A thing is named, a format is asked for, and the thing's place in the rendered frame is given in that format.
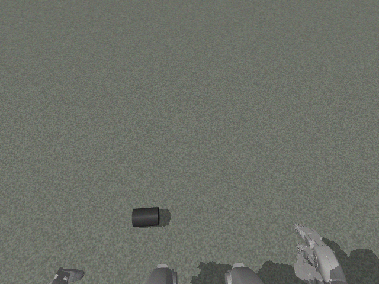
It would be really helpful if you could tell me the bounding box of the can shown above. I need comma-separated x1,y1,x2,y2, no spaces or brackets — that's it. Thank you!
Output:
132,207,159,227

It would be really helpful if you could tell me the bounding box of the left robot hand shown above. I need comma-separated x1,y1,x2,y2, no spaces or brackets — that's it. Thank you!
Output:
49,267,85,284

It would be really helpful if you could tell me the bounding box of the right robot hand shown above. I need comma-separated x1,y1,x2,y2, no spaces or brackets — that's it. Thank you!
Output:
294,223,347,284

